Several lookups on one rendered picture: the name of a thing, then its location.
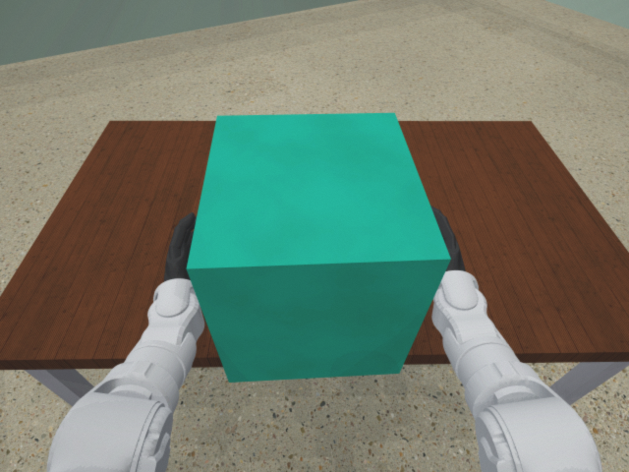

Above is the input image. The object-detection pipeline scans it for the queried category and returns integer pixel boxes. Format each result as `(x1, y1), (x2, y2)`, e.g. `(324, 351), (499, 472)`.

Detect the robot right forearm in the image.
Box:
(431, 270), (602, 472)

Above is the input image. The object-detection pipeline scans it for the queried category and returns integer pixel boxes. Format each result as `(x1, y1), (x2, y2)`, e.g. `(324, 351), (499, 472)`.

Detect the robot left hand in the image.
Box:
(164, 212), (197, 282)

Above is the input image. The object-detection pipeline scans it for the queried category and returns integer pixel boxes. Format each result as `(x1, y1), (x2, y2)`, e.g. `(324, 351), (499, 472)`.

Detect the robot right hand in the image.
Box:
(431, 206), (465, 271)

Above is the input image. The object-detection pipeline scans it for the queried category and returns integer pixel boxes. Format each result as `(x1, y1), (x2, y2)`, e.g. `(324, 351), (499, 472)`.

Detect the robot left upper arm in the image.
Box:
(49, 392), (173, 472)

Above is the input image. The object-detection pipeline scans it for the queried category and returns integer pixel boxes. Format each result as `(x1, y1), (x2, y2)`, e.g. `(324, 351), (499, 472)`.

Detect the carton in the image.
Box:
(186, 113), (451, 383)

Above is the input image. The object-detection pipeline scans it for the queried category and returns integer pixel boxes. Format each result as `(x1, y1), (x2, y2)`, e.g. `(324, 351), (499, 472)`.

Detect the robot left forearm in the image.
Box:
(47, 278), (204, 472)

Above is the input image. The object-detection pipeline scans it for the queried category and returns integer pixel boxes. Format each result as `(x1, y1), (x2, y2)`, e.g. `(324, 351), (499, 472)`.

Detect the robot right upper arm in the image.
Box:
(475, 397), (600, 472)

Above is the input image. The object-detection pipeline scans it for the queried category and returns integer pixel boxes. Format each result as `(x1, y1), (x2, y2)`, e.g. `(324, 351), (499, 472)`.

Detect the table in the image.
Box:
(0, 121), (629, 406)

